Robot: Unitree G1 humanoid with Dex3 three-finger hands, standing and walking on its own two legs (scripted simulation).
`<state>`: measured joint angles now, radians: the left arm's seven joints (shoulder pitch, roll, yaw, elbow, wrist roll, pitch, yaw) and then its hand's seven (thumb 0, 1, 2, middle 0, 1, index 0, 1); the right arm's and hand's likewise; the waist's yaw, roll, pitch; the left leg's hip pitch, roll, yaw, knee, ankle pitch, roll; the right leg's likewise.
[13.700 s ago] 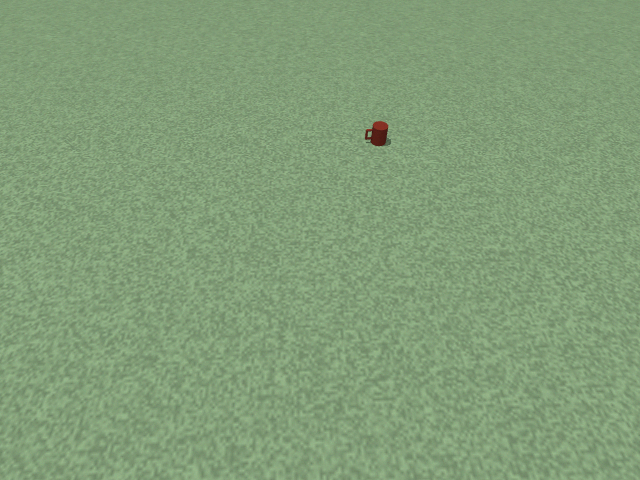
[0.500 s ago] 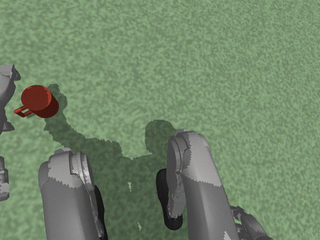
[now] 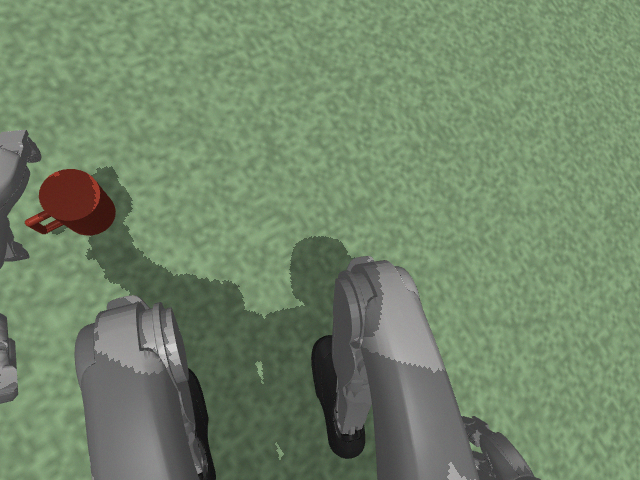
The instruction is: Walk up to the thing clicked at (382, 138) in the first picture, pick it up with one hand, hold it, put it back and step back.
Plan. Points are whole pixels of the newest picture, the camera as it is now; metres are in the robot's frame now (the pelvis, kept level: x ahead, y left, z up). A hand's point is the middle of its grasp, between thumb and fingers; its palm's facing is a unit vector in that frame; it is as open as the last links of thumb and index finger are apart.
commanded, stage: approach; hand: left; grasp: from above
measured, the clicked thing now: (70, 209) +0.48 +0.29 -0.28
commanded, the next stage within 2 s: close in in 0.68 s
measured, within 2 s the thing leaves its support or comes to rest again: neither
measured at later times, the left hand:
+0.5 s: hand (67, 173) +0.49 +0.25 -0.17, palm faces -0.38 -0.05 -0.93, open 14.0 cm
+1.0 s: hand (50, 201) +0.46 +0.28 -0.18, palm faces -0.46 -0.07 -0.88, open 13.9 cm
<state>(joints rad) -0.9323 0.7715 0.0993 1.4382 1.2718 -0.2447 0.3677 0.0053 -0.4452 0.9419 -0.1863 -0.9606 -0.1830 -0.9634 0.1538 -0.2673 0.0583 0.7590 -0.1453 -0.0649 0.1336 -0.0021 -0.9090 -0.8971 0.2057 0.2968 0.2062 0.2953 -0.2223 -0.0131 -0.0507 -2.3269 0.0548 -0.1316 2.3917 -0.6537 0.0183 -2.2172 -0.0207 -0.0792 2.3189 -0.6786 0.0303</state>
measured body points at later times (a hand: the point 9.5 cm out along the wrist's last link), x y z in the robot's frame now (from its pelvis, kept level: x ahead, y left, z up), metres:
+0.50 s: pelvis +0.00 +0.00 -0.01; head +0.24 +0.06 +0.37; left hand +0.51 +0.25 -0.11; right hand +0.04 -0.27 -0.10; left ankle +0.08 +0.13 -0.30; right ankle +0.10 -0.13 -0.30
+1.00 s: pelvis +0.00 +0.00 -0.01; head +0.23 +0.08 +0.37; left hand +0.48 +0.28 -0.13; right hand +0.06 -0.28 -0.10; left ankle +0.08 +0.13 -0.30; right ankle +0.10 -0.13 -0.30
